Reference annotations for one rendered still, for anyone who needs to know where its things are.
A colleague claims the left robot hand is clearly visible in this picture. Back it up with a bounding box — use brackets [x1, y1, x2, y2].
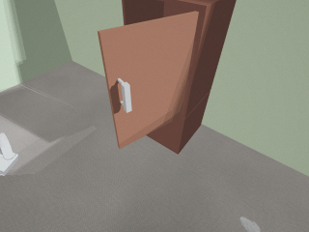
[0, 132, 18, 176]

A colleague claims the cupboard door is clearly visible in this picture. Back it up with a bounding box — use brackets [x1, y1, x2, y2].
[98, 11, 199, 149]

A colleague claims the right robot hand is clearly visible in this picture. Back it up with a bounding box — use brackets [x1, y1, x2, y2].
[239, 217, 261, 232]

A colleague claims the handle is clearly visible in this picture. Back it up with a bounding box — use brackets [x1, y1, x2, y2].
[117, 78, 132, 113]

